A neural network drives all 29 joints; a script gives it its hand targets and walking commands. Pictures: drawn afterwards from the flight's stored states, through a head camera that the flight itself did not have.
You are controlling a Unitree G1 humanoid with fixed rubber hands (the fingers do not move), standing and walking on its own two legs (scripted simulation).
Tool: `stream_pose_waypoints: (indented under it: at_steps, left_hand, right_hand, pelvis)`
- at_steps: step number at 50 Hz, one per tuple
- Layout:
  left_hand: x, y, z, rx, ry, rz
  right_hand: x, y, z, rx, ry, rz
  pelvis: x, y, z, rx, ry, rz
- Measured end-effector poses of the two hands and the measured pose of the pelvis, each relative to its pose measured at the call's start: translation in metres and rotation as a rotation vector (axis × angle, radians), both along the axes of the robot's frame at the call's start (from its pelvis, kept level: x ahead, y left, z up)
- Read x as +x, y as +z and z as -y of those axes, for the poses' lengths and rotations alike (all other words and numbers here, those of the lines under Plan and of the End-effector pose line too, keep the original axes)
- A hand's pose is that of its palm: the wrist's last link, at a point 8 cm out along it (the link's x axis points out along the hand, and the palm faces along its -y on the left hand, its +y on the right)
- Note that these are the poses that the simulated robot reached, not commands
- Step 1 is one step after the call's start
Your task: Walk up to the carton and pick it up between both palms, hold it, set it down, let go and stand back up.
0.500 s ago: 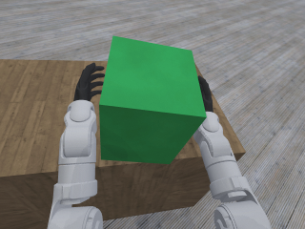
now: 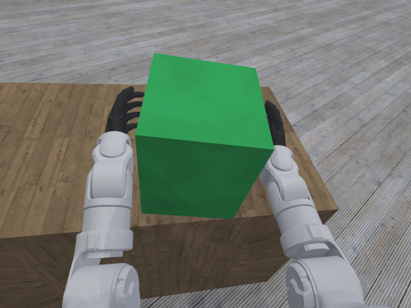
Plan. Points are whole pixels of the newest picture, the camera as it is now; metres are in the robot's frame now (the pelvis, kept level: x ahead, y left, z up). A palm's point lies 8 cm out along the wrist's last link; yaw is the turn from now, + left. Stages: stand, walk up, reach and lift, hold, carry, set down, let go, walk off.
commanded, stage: set down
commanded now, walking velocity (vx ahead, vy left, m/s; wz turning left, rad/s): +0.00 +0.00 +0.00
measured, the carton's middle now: (196, 143) +0.41 +0.00 +0.11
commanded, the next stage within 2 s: none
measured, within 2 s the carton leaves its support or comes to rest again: rests again in 1.58 s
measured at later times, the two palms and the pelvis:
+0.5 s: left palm (129, 133) +0.40 +0.13 +0.13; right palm (275, 143) +0.39 -0.16 +0.13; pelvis +0.00 +0.00 +0.00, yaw -1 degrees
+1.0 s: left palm (137, 137) +0.42 +0.12 +0.11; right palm (273, 146) +0.41 -0.17 +0.10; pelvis +0.01 +0.00 +0.00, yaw +0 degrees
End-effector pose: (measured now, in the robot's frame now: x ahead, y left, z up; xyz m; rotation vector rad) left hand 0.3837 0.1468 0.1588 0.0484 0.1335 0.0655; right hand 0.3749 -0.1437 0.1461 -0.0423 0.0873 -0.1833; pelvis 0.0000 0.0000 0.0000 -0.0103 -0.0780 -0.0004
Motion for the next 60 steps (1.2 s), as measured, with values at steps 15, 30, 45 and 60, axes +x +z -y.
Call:
stream_pose_waypoints:
  at_steps: [15, 30, 45, 60]
  left_hand:
    - [0.013, -0.017, 0.018, -0.015, -0.018, -0.038]
    - [0.023, -0.029, 0.012, -0.021, -0.003, -0.069]
    - [0.035, -0.047, 0.02, -0.023, -0.017, -0.105]
    - [0.046, -0.062, 0.024, -0.023, -0.02, -0.132]
  right_hand:
    - [0.007, -0.013, 0.018, -0.009, -0.023, -0.037]
    - [0.021, -0.02, 0.012, 0.0, -0.011, -0.066]
    - [0.029, -0.037, 0.02, 0.001, -0.026, -0.102]
    - [0.038, -0.049, 0.024, -0.003, -0.029, -0.129]
  pelvis:
    - [0.001, 0.001, 0.002, 0.004, -0.02, -0.054]
    - [0.005, 0.001, 0.005, 0.006, -0.001, -0.091]
    - [0.01, 0.002, 0.004, 0.006, 0.0, -0.155]
    - [0.011, 0.001, 0.004, 0.009, -0.016, -0.226]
